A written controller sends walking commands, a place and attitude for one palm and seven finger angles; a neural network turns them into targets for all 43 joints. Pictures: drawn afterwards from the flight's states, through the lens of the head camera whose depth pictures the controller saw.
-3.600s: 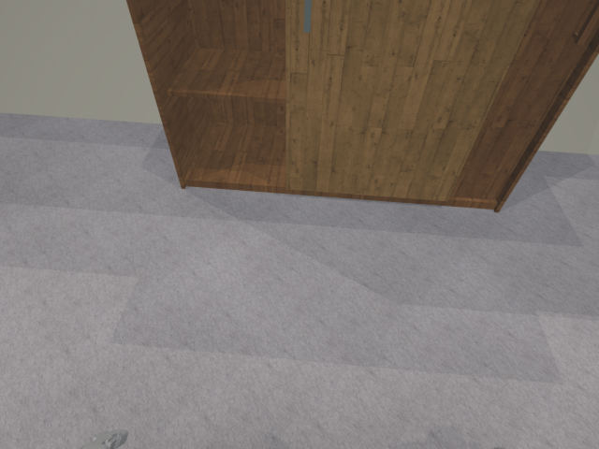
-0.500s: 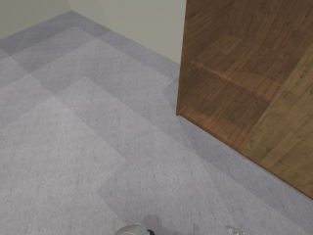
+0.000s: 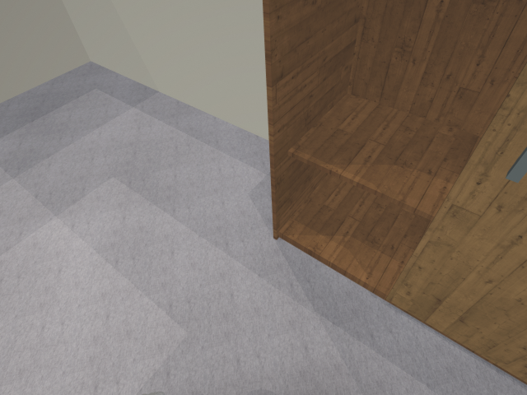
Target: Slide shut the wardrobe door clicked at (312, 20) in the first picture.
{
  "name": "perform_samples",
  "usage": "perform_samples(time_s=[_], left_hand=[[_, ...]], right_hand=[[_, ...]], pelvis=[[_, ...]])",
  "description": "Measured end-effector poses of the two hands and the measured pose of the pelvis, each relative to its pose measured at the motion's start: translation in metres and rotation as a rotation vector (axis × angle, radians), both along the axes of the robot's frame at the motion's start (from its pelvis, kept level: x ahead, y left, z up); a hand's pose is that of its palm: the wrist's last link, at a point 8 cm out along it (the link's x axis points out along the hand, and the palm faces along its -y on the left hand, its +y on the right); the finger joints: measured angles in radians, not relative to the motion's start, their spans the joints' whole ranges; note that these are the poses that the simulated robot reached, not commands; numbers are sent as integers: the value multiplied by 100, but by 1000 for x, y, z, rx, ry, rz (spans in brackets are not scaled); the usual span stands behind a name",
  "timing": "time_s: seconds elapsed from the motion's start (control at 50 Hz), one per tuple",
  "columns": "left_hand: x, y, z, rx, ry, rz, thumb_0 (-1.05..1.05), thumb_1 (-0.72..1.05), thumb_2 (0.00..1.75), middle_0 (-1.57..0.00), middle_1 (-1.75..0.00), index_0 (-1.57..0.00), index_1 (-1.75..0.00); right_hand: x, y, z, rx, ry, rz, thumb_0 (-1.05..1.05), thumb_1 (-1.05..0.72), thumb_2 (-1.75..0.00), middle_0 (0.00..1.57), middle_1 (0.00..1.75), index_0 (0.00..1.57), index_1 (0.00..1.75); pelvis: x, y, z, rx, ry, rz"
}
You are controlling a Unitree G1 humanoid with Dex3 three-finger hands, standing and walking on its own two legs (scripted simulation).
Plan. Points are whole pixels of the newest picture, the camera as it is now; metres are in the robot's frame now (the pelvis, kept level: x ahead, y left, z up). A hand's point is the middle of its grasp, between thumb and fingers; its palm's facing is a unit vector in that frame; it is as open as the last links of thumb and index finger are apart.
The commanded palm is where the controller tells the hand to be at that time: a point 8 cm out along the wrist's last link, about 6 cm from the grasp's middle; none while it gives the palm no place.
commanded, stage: turn to face it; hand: right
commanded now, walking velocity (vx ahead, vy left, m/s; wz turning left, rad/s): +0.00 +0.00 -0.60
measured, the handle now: out of the picture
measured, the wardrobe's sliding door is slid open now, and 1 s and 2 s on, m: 0.51 0.51 0.51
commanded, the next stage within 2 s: take the last steps up to it in 0.84 s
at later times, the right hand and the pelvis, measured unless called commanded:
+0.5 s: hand out of the picture +0.06 -0.16 -0.12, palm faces +0.30 +0.90 -0.31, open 7.4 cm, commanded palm none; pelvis +0.02 +0.06 +0.01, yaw -17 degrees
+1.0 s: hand out of the picture -0.14 -0.14 -0.17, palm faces +0.56 +0.79 -0.25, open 7.4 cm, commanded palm none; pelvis -0.02 +0.04 +0.01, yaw -31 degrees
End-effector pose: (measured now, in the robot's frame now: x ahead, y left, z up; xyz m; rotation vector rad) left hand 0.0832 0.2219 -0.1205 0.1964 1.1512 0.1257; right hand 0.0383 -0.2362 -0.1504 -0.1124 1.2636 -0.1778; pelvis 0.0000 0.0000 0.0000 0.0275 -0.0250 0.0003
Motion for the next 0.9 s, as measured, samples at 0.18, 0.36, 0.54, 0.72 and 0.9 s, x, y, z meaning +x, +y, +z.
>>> perform_samples(time_s=[0.18,0.36,0.54,0.72,0.9], left_hand=[[-4,15,7,30,100,-15,-1,93,90,-21,-30,-20,-30],[-1,53,-11,6,162,-65,0,91,90,-21,-30,-20,-30],[45,84,-16,-20,134,-188,0,91,90,-20,-30,-20,-30],[97,68,-6,11,99,-354,0,91,90,-20,-30,-20,-30],[137,-7,8,42,-37,-541,0,91,90,-20,-30,-20,-30]], right_hand=[[10,-14,21,-31,-3,-61,0,-91,-90,20,30,20,30],[20,3,40,-113,-78,-130,0,-91,-90,20,30,20,30],[-9,43,64,-160,-120,-234,0,-91,-90,20,30,20,30],[-67,70,53,-113,-68,-366,0,-91,-90,20,30,20,30],[-176,71,15,-30,110,-531,0,-91,-90,20,30,20,30]], pelvis=[[10,0,13,0,36,-86],[15,35,8,-19,46,-198],[17,68,15,-62,18,-331],[11,76,17,-73,18,-441],[-12,53,3,-20,23,-520]])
